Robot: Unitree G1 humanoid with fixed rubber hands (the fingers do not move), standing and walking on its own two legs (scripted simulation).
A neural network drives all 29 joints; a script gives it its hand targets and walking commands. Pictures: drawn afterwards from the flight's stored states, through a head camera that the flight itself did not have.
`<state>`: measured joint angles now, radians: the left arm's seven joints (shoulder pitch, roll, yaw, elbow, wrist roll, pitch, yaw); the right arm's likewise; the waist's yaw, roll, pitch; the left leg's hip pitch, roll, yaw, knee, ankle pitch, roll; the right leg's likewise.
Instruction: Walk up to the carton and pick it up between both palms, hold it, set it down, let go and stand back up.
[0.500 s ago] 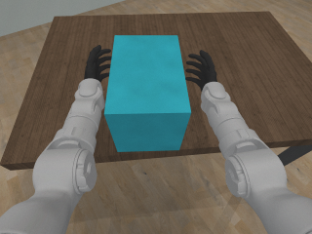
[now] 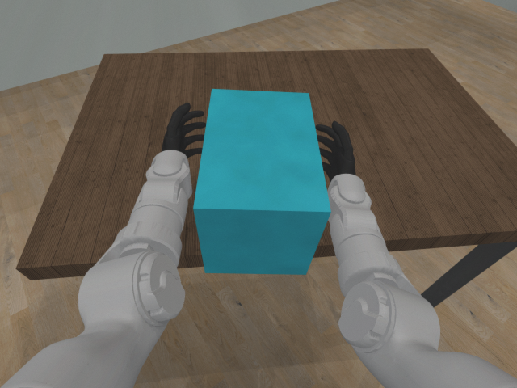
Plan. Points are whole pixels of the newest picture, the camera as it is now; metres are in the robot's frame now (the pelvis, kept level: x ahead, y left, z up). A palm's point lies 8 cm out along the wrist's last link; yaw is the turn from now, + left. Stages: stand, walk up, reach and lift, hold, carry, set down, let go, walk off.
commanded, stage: reach and lift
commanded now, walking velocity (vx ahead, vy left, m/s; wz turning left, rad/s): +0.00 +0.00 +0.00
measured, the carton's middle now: (258, 180) +0.43 +0.01 +0.07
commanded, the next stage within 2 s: none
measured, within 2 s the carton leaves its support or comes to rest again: leaves its support in 1.32 s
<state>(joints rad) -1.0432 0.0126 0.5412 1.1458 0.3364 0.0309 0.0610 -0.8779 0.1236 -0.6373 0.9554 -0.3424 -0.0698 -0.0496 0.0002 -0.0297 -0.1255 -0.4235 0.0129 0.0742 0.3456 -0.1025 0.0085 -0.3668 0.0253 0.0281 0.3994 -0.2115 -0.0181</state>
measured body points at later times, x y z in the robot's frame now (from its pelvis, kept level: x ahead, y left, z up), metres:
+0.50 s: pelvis -0.01 +0.00 +0.00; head +0.03 +0.03 +0.45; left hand +0.45 +0.14 +0.12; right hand +0.43 -0.12 +0.11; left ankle +0.03 +0.11 -0.74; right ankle -0.02 -0.11 -0.74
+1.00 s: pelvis +0.00 +0.00 +0.00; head +0.03 +0.02 +0.45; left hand +0.45 +0.14 +0.12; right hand +0.43 -0.12 +0.11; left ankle +0.03 +0.11 -0.74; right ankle -0.02 -0.11 -0.74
